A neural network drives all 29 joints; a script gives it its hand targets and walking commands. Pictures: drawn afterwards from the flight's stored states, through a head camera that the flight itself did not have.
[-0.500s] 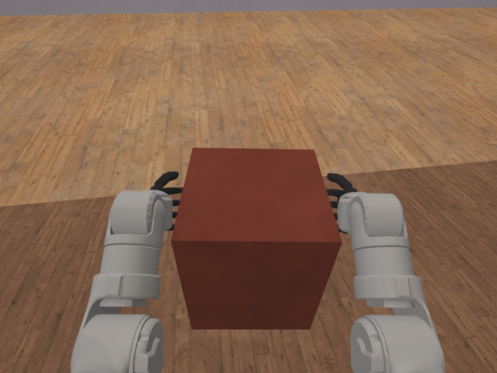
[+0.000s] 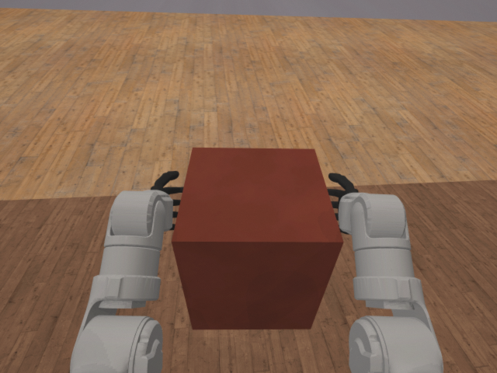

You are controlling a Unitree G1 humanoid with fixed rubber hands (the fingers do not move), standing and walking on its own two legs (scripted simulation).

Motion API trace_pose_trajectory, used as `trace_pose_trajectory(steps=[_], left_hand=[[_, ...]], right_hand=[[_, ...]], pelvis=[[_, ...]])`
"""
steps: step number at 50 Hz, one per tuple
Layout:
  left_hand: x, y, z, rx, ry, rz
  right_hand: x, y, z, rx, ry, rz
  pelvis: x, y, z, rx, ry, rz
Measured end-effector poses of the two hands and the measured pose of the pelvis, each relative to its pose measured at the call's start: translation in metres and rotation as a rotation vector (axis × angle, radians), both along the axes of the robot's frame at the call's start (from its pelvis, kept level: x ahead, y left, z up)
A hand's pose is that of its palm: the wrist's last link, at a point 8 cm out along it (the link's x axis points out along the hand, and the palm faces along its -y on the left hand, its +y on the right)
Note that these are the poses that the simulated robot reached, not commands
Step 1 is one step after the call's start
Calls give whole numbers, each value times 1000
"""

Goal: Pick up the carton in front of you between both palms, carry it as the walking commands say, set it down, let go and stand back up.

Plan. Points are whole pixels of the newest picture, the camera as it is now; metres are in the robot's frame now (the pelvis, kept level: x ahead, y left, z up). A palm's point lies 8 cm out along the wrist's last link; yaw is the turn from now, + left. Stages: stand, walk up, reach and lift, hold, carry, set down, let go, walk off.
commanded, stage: carry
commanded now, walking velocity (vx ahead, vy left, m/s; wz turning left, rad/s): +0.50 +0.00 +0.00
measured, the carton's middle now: (252, 240) +0.34 +0.01 +0.06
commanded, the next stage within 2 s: none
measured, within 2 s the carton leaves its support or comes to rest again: neither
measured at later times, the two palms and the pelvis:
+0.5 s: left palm (219, 155) +0.56 +0.09 +0.07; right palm (350, 164) +0.56 -0.21 +0.06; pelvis +0.21 -0.05 -0.03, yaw +1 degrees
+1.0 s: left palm (212, 114) +0.84 +0.14 +0.01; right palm (308, 119) +0.84 -0.16 +0.01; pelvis +0.49 -0.02 -0.08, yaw +0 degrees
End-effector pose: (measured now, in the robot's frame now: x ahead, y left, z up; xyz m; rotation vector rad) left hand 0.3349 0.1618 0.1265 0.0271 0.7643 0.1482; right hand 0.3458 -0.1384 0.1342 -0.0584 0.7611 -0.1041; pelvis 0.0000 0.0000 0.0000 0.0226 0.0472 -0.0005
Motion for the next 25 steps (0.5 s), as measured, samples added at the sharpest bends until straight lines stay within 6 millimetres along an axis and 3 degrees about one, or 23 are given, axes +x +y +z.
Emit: trace_pose_trajectory(steps=[5, 12, 16, 19, 21, 25], left_hand=[[39, 4, -9, -2, 17, -13], [99, -20, -15, 1, 29, -48], [143, -41, -16, -3, 5, -47], [179, -58, -22, 0, -24, -36], [200, -67, -32, 19, -34, -32], [224, -71, -57, 30, 35, -7]], right_hand=[[26, 4, -18, -2, 17, -13], [69, -19, -29, 4, 29, -60], [111, -40, -31, 24, 5, -82], [151, -58, -39, 35, -23, -77], [178, -66, -49, 49, -34, -69], [216, -71, -70, 57, 35, -44]], pelvis=[[29, 7, -6, -28, 21, -1], [75, -1, -3, -29, 33, 3], [115, -15, -8, -13, 41, 0], [152, -30, -25, 6, 34, 10], [172, -37, -35, -3, 33, 8], [206, -47, -33, 12, 37, 10]])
